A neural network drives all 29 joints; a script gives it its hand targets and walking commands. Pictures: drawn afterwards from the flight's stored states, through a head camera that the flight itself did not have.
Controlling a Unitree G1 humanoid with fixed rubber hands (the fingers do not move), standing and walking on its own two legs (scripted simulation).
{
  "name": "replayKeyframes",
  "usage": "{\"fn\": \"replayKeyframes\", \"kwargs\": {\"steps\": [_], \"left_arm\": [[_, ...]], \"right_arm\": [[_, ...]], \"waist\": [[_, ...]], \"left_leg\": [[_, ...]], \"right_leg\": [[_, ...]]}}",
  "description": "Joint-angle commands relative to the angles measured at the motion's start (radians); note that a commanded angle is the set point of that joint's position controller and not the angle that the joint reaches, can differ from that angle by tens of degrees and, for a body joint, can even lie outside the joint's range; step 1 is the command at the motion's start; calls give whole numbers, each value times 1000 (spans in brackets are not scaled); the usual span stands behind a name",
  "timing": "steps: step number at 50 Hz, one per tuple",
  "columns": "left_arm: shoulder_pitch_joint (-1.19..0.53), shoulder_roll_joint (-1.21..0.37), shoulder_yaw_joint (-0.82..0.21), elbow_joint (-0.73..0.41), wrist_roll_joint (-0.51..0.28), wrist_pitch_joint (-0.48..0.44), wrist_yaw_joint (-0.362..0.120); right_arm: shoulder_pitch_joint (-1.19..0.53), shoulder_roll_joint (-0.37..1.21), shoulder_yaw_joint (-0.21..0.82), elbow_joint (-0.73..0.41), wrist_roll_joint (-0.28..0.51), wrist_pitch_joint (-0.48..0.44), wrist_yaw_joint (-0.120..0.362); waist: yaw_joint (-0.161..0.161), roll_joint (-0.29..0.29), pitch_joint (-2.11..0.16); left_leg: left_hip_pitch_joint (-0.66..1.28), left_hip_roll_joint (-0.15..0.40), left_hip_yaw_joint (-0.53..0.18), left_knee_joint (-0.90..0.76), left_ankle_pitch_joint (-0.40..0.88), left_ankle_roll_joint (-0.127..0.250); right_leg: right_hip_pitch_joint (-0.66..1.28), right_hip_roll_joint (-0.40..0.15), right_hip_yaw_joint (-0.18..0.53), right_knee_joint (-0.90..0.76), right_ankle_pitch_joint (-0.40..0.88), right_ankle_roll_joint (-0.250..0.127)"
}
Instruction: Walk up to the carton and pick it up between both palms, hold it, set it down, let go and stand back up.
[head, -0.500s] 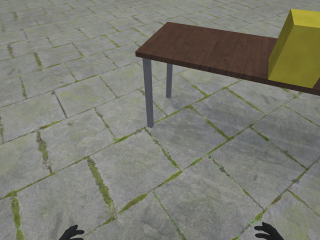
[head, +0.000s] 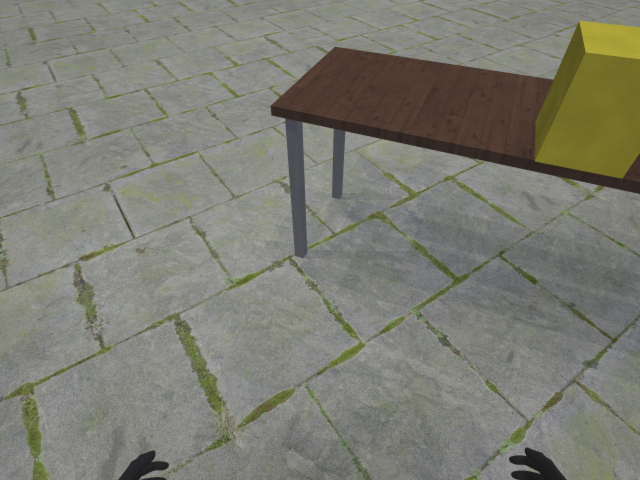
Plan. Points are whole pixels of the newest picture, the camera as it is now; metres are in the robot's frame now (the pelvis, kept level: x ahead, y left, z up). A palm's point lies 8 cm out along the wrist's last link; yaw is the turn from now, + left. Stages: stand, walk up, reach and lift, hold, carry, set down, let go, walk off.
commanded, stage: stand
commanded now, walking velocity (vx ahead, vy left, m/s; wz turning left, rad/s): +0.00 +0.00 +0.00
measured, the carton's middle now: (600, 99) +0.94 -0.62 +0.06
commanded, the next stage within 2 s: walk up in 0.26 s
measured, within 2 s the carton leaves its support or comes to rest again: neither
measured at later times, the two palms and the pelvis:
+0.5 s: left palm out of the picture +0.13 +0.27 -0.10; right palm out of the picture +0.14 -0.28 -0.08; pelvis +0.00 +0.00 +0.00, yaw +0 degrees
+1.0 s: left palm out of the picture +0.13 +0.16 -0.07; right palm out of the picture +0.11 -0.48 -0.08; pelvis +0.03 -0.15 +0.00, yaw -8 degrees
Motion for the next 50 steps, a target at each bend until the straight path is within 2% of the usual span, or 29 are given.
{"fn": "replayKeyframes", "kwargs": {"steps": [1,5,6,8,12,20,22,23,24,25,26,27,30,31,32,36,37,38,39,40,41,42,43,44,45,46,47,48,50], "left_arm": [[-81,297,54,-53,21,-22,9],[-69,227,32,-36,20,-18,-3],[-128,265,41,-36,31,-20,2],[-91,241,39,-49,20,-25,-2],[-95,271,47,-52,17,-26,4],[-65,266,42,-36,17,-19,4],[-52,270,43,-30,27,-21,4],[-29,366,99,-172,66,16,-52],[-81,313,97,-188,68,37,-72],[-51,307,98,-190,71,56,-73],[-44,346,115,-206,84,64,-77],[-28,356,122,-208,74,62,-85],[20,315,122,-210,61,60,-116],[37,321,139,-233,68,66,-119],[28,334,135,-224,56,70,-126],[58,306,131,-241,48,68,-138],[168,297,142,-205,47,66,-136],[248,311,157,-173,45,59,-126],[291,357,169,-156,57,51,-105],[360,424,193,-152,71,45,-91],[258,488,194,-200,67,32,-85],[150,499,178,-247,48,41,-71],[160,467,183,-238,34,44,-65],[120,469,184,-233,46,35,-60],[147,402,167,-225,51,32,-55],[159,380,160,-230,46,26,-58],[155,370,160,-246,50,25,-62],[171,381,155,-262,49,24,-67],[210,352,149,-258,33,29,-65]], "right_arm": [[-72,-219,-69,40,-11,-18,1],[-128,-224,-79,26,-25,-28,-2],[-76,-214,-69,28,-23,-25,2],[-83,-211,-68,24,-24,-25,8],[-81,-182,-55,43,-15,-30,-2],[-66,-208,-68,41,-18,-18,-1],[-74,-201,-64,32,-11,-27,0],[95,-370,-153,24,-32,-44,-30],[152,-426,-181,56,-47,-59,-49],[176,-444,-194,37,-42,-68,-59],[162,-469,-211,22,-32,-68,-67],[146,-434,-198,12,-31,-75,-76],[78,-387,-179,5,-40,-82,-67],[80,-434,-192,-6,-48,-77,-65],[59,-423,-187,10,-51,-79,-62],[8,-444,-190,-2,-48,-80,-58],[-50,-453,-184,-10,-46,-77,-57],[-78,-415,-172,-11,-44,-67,-54],[-27,-362,-149,-8,-49,-56,-57],[-20,-278,-117,-20,-41,-44,-55],[-39,-244,-91,-67,-19,-33,-56],[-25,-354,-111,-45,-34,-26,-68],[-22,-382,-113,3,-17,-22,-69],[-4,-381,-116,20,-10,-19,-60],[18,-363,-113,37,-10,-27,-55],[66,-345,-109,42,-18,-32,-49],[96,-357,-124,52,-18,-31,-50],[121,-348,-115,49,-14,-29,-45],[90,-370,-113,47,-10,-24,-48]], "waist": [[7,31,-60],[17,40,-55],[-25,4,-66],[-6,117,-53],[10,66,-71],[14,18,-42],[1,102,-112],[-23,2,-96],[-63,160,-28],[-50,122,-32],[-47,44,-18],[-28,-43,16],[-6,34,-10],[4,140,-68],[-7,132,-63],[20,160,-71],[99,140,-113],[125,90,-103],[139,-41,-143],[176,-286,-83],[125,-476,-14],[74,-255,65],[82,-170,129],[53,-125,109],[48,-119,137],[38,-105,68],[31,-102,75],[33,-122,14],[63,-81,23]], "left_leg": [[31,88,-119,-211,-57,58],[44,80,-128,-212,-66,63],[50,88,-124,-219,-20,55],[46,86,-101,-219,-6,51],[29,107,-152,-242,26,85],[36,91,-109,-211,53,60],[77,108,-131,-224,77,64],[247,157,-184,-212,-162,110],[341,338,-369,-347,-278,199],[313,470,-469,-391,-212,249],[253,534,-536,-417,-352,300],[259,488,-466,-381,-293,282],[241,382,-255,-347,-132,233],[208,394,-255,-327,-176,231],[189,346,-187,-304,-150,205],[50,339,-84,-255,-166,180],[2,309,-10,-187,-189,156],[-62,251,37,-67,-224,129],[-143,185,69,139,-194,90],[-316,83,109,419,-317,58],[-509,-28,56,608,-401,20],[-461,21,-26,652,-327,7],[-454,62,-51,639,-242,37],[-415,82,-27,629,-153,43],[-357,105,-19,575,-69,36],[-340,94,-20,546,-45,37],[-318,92,-14,506,-45,21],[-281,76,6,435,-73,26],[-346,73,-25,410,-71,20]], "right_leg": [[32,-102,161,-242,-47,-55],[-8,-88,147,-219,43,-58],[1,-82,129,-211,1,-55],[8,-90,150,-222,31,-42],[69,-105,144,-186,121,-71],[29,-95,143,-207,53,-53],[73,-90,138,-203,116,-56],[-174,-21,171,-46,-19,-83],[-402,13,87,202,-131,-40],[-468,-22,123,368,-147,-17],[-467,-78,148,440,-157,-13],[-489,-95,176,439,-129,-8],[-446,-109,144,354,-90,-8],[-375,-103,128,363,-99,6],[-335,-112,101,318,-91,23],[-173,-97,14,124,-86,-10],[-21,-85,-49,43,7,-28],[78,-44,-89,-20,49,-24],[191,16,-27,-32,-5,-21],[241,-74,259,-243,-266,-44],[122,-233,734,-521,-473,-94],[-14,-282,884,-604,-604,-131],[-49,-235,779,-622,-623,-35],[-59,-205,675,-552,-531,-39],[-65,-129,555,-482,-334,-30],[-14,-122,496,-433,-212,-39],[-15,-109,469,-437,-192,-39],[29,-122,456,-434,-233,-85],[156,-136,507,-457,-224,-22]]}}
